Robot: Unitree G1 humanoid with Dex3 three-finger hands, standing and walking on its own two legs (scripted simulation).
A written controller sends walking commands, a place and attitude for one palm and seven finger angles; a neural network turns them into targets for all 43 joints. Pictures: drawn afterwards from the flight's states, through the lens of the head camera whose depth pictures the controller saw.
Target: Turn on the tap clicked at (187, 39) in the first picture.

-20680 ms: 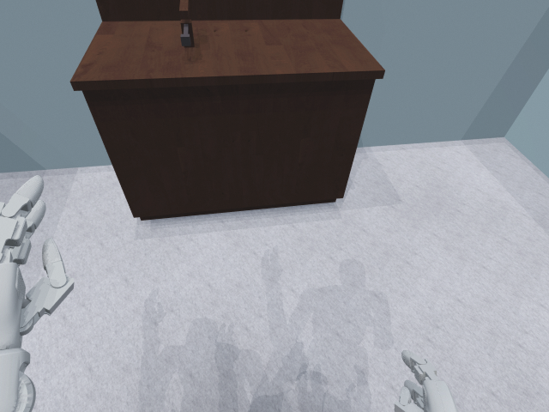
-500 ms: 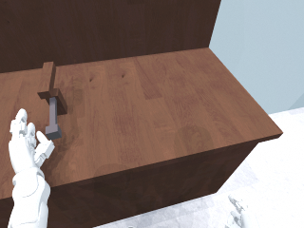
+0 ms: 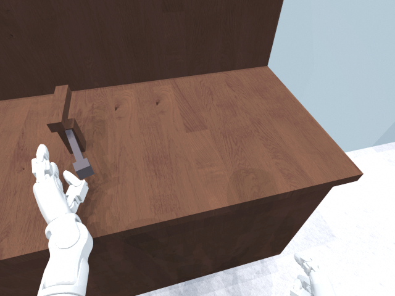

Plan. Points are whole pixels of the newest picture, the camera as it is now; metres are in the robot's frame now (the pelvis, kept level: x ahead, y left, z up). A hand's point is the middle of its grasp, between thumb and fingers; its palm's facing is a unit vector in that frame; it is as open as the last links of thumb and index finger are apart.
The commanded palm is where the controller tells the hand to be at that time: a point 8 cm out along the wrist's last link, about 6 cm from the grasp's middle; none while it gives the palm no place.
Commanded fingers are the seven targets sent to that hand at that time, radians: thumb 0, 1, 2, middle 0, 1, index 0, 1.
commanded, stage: push the lever round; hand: left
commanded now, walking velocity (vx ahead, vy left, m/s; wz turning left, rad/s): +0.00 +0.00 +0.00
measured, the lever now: (83, 168) +0.33 +0.26 +0.09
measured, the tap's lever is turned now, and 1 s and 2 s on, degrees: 18 45 78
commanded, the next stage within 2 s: lift the hand up off the lever in 1.76 s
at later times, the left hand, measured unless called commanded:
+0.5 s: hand (106, 175) +0.32 +0.22 +0.08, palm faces +0.71 -0.70 -0.06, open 7.6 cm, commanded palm +0.27 +0.23 +0.08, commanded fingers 0.00 0.90 0.90 -0.15 -0.15 -0.15 -0.15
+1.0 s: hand (121, 164) +0.35 +0.19 +0.08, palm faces +0.77 -0.64 -0.05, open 7.7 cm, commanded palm +0.30 +0.20 +0.08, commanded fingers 0.00 0.90 0.90 -0.15 -0.15 -0.15 -0.15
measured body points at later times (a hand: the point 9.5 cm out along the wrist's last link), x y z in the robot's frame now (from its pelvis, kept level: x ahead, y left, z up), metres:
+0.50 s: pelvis +0.00 +0.00 +0.00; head +0.00 -0.01 +0.45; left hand +0.28 +0.25 +0.09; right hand +0.18 -0.23 -0.09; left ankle +0.03 +0.12 -0.71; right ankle -0.01 -0.10 -0.71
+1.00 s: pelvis -0.01 -0.01 +0.00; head +0.00 -0.01 +0.45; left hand +0.30 +0.22 +0.09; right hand +0.17 -0.23 -0.10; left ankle +0.03 +0.12 -0.71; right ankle -0.01 -0.10 -0.71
